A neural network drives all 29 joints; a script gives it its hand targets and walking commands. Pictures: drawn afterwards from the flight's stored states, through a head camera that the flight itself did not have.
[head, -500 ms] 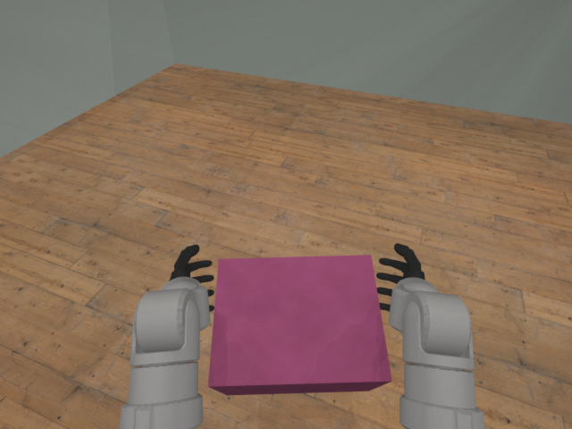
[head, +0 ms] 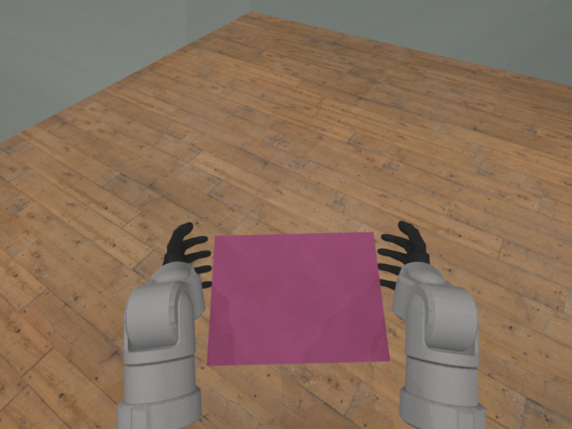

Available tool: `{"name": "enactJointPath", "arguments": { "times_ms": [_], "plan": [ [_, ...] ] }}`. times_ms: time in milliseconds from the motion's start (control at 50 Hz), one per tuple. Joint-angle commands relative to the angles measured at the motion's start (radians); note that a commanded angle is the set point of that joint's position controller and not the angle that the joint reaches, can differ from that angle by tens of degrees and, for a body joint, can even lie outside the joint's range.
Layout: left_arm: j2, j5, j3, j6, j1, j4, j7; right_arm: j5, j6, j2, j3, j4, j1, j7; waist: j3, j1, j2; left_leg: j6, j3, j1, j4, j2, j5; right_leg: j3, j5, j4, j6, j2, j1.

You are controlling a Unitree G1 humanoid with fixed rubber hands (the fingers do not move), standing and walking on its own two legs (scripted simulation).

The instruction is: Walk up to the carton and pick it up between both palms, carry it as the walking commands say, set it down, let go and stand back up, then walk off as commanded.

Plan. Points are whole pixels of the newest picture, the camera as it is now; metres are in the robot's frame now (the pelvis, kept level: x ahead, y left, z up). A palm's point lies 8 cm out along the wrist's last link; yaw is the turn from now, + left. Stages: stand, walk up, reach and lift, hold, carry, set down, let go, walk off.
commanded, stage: carry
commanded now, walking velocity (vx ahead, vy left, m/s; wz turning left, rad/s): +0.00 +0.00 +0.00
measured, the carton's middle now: (295, 302) +0.31 -0.01 -0.02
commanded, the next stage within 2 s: none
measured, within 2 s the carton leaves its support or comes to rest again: neither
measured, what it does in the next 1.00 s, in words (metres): stands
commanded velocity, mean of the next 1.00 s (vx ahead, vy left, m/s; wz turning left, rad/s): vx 0.00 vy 0.00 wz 0.00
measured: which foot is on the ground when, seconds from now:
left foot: down 0.00-1.00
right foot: down 0.00-1.00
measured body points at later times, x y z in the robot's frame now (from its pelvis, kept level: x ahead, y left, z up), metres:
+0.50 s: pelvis +0.07 -0.01 +0.00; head +0.08 -0.01 +0.45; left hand +0.37 +0.14 +0.09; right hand +0.37 -0.17 +0.09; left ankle -0.02 +0.10 -0.72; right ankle +0.03 -0.09 -0.73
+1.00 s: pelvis +0.03 +0.00 -0.01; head +0.01 -0.01 +0.44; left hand +0.32 +0.15 +0.08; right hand +0.32 -0.16 +0.08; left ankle -0.03 +0.10 -0.74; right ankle +0.03 -0.09 -0.74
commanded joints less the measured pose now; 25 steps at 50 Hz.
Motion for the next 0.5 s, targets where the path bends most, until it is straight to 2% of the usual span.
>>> {"name": "enactJointPath", "arguments": {
  "times_ms": [0, 20, 40, 60, 80, 100, 140, 200, 240, 280, 340, 380, 400, 420, 460, 480],
  "plan": [
    [-0.950, -0.435, -0.666, 0.033, -0.448, -0.014, -0.471, 0.469, 0.036, 0.990, 0.708, -0.026, -0.464, 0.412, -0.367, 0.005, -0.186, 0.008, 0.036, -0.096, -0.128, 0.037, 0.003, 0.224, 0.774, -0.062, -0.073, -0.264, 0.433],
    [-0.948, -0.439, -0.673, 0.029, -0.457, -0.038, -0.468, 0.475, 0.035, 0.994, 0.708, -0.038, -0.477, 0.415, -0.373, 0.014, -0.167, 0.001, 0.050, -0.023, -0.203, 0.046, 0.147, 0.173, 0.734, -0.037, -0.033, -0.230, 0.398],
    [-0.941, -0.441, -0.677, 0.026, -0.466, -0.053, -0.464, 0.473, 0.035, 0.993, 0.703, -0.037, -0.479, 0.418, -0.394, 0.017, -0.151, -0.002, 0.043, 0.051, -0.200, 0.061, 0.297, 0.143, 0.668, -0.014, 0.001, -0.203, 0.357],
    [-0.939, -0.442, -0.678, 0.027, -0.452, -0.053, -0.462, 0.469, 0.037, 0.982, 0.695, -0.028, -0.461, 0.418, -0.408, 0.019, -0.119, -0.003, 0.027, 0.098, -0.160, 0.095, 0.471, 0.111, 0.584, 0.013, 0.022, -0.175, 0.301],
    [-0.942, -0.449, -0.692, 0.030, -0.462, -0.069, -0.462, 0.468, 0.037, 0.976, 0.691, -0.012, -0.446, 0.416, -0.407, 0.021, -0.045, -0.004, 0.013, 0.123, -0.081, 0.132, 0.714, 0.078, 0.538, 0.048, 0.040, -0.137, 0.265],
    [-0.938, -0.447, -0.695, 0.032, -0.452, -0.073, -0.461, 0.462, 0.039, 0.977, 0.689, -0.003, -0.425, 0.413, -0.414, 0.024, -0.014, -0.006, 0.013, 0.146, -0.049, 0.150, 0.814, 0.078, 0.514, 0.063, 0.048, -0.123, 0.233],
    [-0.931, -0.450, -0.698, 0.040, -0.445, -0.077, -0.462, 0.446, 0.042, 0.979, 0.682, -0.002, -0.398, 0.409, -0.418, 0.023, -0.016, -0.014, 0.025, 0.128, -0.023, 0.142, 0.793, 0.087, 0.576, 0.070, 0.045, -0.125, 0.236],
    [-0.930, -0.461, -0.701, 0.046, -0.442, -0.075, -0.470, 0.443, 0.041, 0.981, 0.680, -0.024, -0.404, 0.402, -0.413, 0.018, -0.072, -0.025, 0.054, 0.055, -0.023, 0.109, 0.640, 0.102, 0.792, 0.074, 0.028, -0.144, 0.298],
    [-0.929, -0.463, -0.700, 0.047, -0.442, -0.080, -0.469, 0.448, 0.040, 0.979, 0.680, -0.035, -0.414, 0.402, -0.402, 0.017, -0.091, -0.026, 0.067, 0.041, -0.072, 0.094, 0.577, 0.100, 0.836, 0.080, 0.019, -0.146, 0.321],
    [-0.922, -0.460, -0.697, 0.047, -0.437, -0.084, -0.465, 0.451, 0.040, 0.972, 0.678, -0.036, -0.413, 0.404, -0.397, 0.019, -0.073, -0.022, 0.069, 0.083, -0.086, 0.096, 0.658, 0.091, 0.766, 0.091, 0.025, -0.131, 0.290],
    [-0.918, -0.451, -0.695, 0.048, -0.426, -0.084, -0.460, 0.451, 0.042, 0.962, 0.678, -0.030, -0.396, 0.406, -0.398, 0.020, -0.011, -0.008, 0.047, 0.158, -0.043, 0.127, 0.884, 0.071, 0.572, 0.087, 0.043, -0.094, 0.204],
    [-0.922, -0.450, -0.700, 0.050, -0.429, -0.088, -0.459, 0.451, 0.043, 0.963, 0.680, -0.031, -0.396, 0.408, -0.386, 0.020, 0.007, -0.001, 0.039, 0.157, -0.032, 0.140, 0.929, 0.060, 0.489, 0.041, 0.050, -0.075, 0.193],
    [-0.924, -0.450, -0.702, 0.050, -0.432, -0.089, -0.459, 0.452, 0.043, 0.964, 0.681, -0.033, -0.397, 0.409, -0.380, 0.020, 0.002, -0.003, 0.043, 0.137, -0.029, 0.137, 0.899, 0.061, 0.514, 0.026, 0.048, -0.075, 0.213],
    [-0.925, -0.451, -0.702, 0.051, -0.432, -0.088, -0.460, 0.452, 0.043, 0.963, 0.681, -0.034, -0.397, 0.409, -0.379, 0.019, -0.016, -0.009, 0.051, 0.103, -0.025, 0.127, 0.832, 0.068, 0.592, 0.024, 0.042, -0.084, 0.249],
    [-0.926, -0.449, -0.700, 0.050, -0.423, -0.078, -0.460, 0.454, 0.043, 0.958, 0.682, -0.033, -0.397, 0.409, -0.387, 0.016, -0.075, -0.023, 0.076, 0.020, -0.049, 0.095, 0.624, 0.092, 0.820, 0.052, 0.018, -0.119, 0.337],
    [-0.925, -0.446, -0.698, 0.049, -0.416, -0.073, -0.460, 0.458, 0.043, 0.956, 0.683, -0.034, -0.403, 0.410, -0.386, 0.014, -0.098, -0.025, 0.084, 0.000, -0.090, 0.082, 0.538, 0.098, 0.882, 0.065, 0.007, -0.131, 0.363]
  ]
}}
